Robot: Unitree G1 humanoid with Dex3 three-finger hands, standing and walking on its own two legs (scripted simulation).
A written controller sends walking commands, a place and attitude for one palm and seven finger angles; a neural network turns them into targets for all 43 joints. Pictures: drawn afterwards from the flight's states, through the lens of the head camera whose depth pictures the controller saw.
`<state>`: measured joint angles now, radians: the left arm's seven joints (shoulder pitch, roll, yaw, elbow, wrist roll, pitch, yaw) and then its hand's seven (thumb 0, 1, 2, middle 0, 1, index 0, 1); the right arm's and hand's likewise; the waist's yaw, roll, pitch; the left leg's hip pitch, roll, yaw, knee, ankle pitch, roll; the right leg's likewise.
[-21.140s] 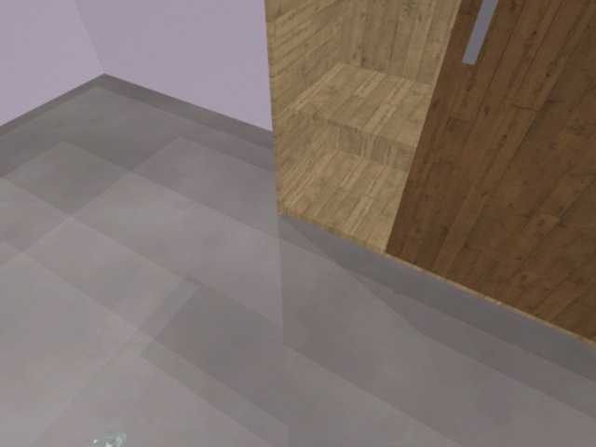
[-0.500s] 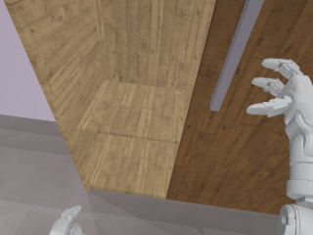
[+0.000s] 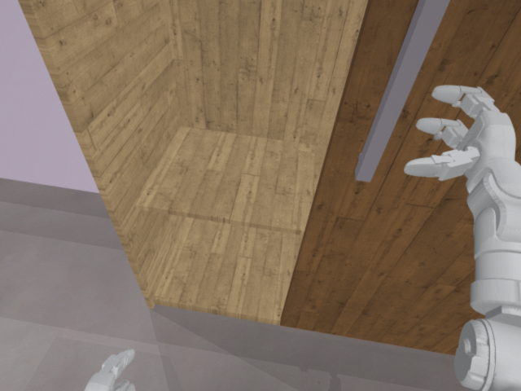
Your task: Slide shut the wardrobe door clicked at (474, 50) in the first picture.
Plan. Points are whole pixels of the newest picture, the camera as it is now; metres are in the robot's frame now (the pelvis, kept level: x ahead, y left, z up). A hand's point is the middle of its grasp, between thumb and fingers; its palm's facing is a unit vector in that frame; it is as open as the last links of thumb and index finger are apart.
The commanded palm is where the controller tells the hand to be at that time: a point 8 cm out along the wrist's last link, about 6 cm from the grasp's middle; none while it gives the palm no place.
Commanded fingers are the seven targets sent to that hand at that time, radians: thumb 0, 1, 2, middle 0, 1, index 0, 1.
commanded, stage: move the hooked fingers beside the handle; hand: right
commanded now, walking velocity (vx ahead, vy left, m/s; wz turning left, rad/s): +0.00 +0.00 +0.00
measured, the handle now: (391, 92) +0.49 -0.13 +0.26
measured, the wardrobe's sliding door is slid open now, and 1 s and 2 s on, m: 0.50 0.50 0.50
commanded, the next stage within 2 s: feel for the door with the fingertips in 0.32 s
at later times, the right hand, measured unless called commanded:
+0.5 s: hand (442, 147) +0.39 -0.19 +0.24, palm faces +0.09 +1.00 -0.03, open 14.0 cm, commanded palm +0.38 -0.23 +0.23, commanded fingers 0.00 0.50 -0.30 0.30 1.20 0.30 1.20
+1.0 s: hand (411, 134) +0.42 -0.15 +0.24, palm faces +0.07 +1.00 -0.02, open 14.0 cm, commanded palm +0.40 -0.21 +0.23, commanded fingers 0.00 0.50 -0.30 0.30 1.20 0.30 1.20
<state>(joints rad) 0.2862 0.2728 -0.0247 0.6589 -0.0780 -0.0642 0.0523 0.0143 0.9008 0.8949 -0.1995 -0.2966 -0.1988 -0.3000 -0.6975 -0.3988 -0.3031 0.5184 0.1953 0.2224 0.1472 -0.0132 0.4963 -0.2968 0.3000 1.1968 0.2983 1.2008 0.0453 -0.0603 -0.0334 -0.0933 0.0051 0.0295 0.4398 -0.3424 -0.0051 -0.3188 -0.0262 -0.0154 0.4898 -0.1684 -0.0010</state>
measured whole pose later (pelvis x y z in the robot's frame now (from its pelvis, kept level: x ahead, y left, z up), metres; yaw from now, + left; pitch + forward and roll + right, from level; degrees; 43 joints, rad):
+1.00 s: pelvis +0.00 +0.01 +0.00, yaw +0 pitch -1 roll +0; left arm 0.26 0.26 -0.02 0.67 -0.07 -0.03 0.05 0.02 0.90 0.90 -0.20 -0.30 -0.20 -0.30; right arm -0.67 -0.32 -0.26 0.42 0.19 0.28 0.07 -0.01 0.50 -0.30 0.30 1.20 0.30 1.21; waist 0.04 -0.06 -0.03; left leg -0.08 0.00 0.03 0.45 -0.36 0.01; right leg -0.29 -0.03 -0.01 0.49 -0.17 0.01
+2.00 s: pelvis +0.00 +0.01 +0.00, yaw +0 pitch +0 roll +0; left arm 0.24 0.26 -0.02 0.67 -0.07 -0.04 0.04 0.01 0.90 0.89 -0.20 -0.30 -0.20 -0.30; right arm -0.74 -0.28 -0.22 0.49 0.18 0.27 0.02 -0.01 0.50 -0.30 0.30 1.20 0.28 1.19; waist 0.03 -0.06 -0.03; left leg -0.09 0.00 0.03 0.45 -0.35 0.00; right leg -0.31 -0.03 -0.01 0.49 -0.17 0.01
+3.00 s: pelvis +0.02 +0.01 +0.00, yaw -1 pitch +0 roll +0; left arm 0.20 0.24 -0.02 0.68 -0.06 0.00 0.03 0.01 0.90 0.90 -0.20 -0.30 -0.20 -0.30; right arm -0.72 -0.19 -0.16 0.37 0.16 0.33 -0.07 -0.01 0.50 -0.30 0.28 1.19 0.22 1.18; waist 0.01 -0.06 -0.03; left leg -0.08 0.01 0.04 0.46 -0.38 0.01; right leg -0.30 -0.02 0.00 0.50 -0.19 0.01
